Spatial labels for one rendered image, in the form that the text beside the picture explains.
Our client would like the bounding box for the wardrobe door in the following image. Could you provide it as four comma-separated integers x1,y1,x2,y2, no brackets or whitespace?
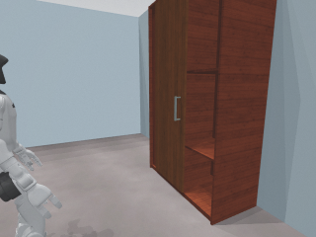
152,7,156,166
155,0,189,193

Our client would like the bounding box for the robot right thigh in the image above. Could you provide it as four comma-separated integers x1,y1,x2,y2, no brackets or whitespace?
0,173,45,237

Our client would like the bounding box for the handle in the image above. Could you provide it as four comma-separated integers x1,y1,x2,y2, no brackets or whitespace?
174,96,181,121

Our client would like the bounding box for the robot left hand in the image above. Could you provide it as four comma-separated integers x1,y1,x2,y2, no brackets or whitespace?
18,149,42,171

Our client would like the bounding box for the right robot forearm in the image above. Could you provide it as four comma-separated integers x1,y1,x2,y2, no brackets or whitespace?
0,139,37,192

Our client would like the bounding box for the humanoid robot torso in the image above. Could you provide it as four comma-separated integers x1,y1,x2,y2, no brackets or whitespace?
0,94,20,177

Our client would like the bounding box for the robot right hand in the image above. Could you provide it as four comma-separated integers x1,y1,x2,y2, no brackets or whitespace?
26,183,62,219

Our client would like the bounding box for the left robot forearm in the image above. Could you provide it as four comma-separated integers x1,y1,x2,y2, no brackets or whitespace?
13,139,26,155

